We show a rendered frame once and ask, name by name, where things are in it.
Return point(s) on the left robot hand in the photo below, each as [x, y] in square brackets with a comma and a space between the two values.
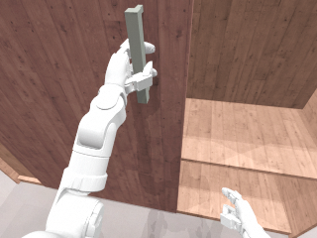
[120, 71]

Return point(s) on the handle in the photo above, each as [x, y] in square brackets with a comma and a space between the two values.
[134, 24]

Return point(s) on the right robot hand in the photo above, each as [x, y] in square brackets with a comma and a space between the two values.
[234, 218]

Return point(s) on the left robot upper arm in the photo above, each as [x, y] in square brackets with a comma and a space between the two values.
[74, 216]

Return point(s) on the wardrobe door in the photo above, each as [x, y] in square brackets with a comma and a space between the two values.
[9, 159]
[54, 56]

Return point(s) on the robot left forearm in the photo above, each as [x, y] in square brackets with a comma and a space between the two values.
[93, 144]

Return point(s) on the robot right forearm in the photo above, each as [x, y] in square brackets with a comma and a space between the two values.
[252, 230]

